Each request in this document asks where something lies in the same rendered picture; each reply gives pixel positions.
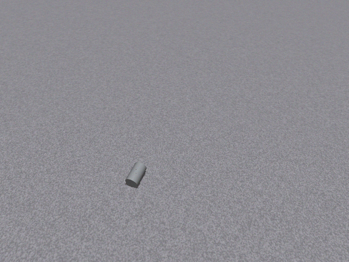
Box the can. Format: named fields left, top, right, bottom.
left=125, top=162, right=147, bottom=187

